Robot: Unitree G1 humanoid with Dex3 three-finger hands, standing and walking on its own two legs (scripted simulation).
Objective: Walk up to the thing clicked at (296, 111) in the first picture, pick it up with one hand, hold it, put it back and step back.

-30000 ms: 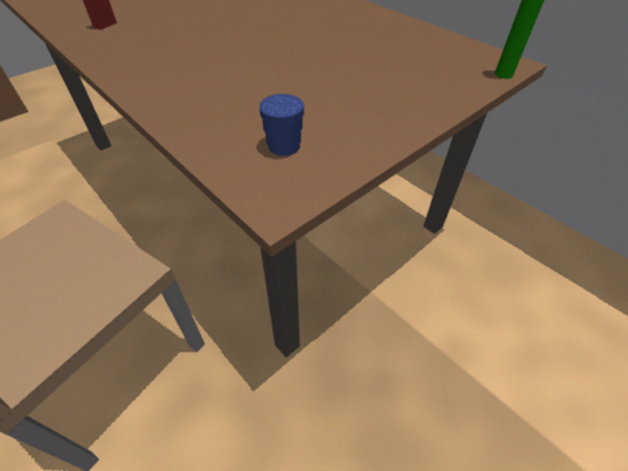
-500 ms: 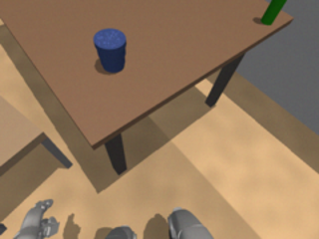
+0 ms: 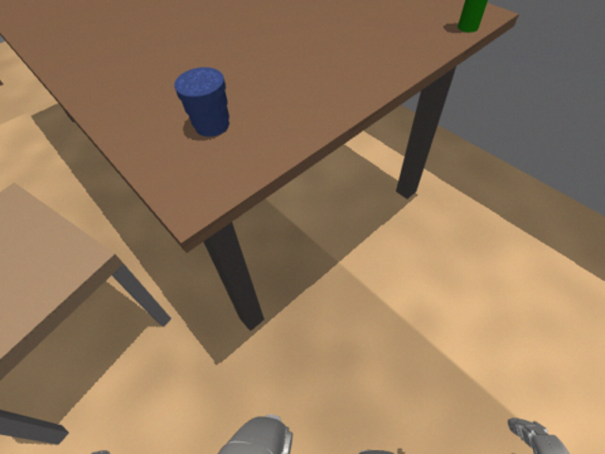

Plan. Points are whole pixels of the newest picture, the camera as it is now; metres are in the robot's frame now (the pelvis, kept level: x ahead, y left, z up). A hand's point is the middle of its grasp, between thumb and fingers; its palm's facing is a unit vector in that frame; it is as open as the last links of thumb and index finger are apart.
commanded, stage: step back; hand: left
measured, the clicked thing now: (206, 104) +0.72 +0.22 +0.01
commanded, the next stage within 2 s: none
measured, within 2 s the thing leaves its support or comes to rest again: neither
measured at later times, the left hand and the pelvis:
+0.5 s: hand out of the picture -0.07 +0.29 -0.16, palm faces +0.10 -0.94 -0.34, open 7.4 cm; pelvis -0.15 +0.01 +0.00, yaw +4 degrees
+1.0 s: hand out of the picture -0.23 +0.24 -0.13, palm faces +0.05 -0.90 -0.44, open 7.4 cm; pelvis -0.32 -0.04 +0.00, yaw +4 degrees
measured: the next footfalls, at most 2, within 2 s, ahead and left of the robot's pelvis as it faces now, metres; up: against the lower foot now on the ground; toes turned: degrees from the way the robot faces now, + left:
left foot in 0.28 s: -0.09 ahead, +0.13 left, +0.00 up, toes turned +3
right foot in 0.70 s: -0.23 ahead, -0.14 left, +0.00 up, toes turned +2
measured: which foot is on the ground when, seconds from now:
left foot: up 0.00-0.26, down 0.28-0.74, up 0.76-1.00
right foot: down 0.00-0.30, up 0.32-0.68, down 0.70-1.00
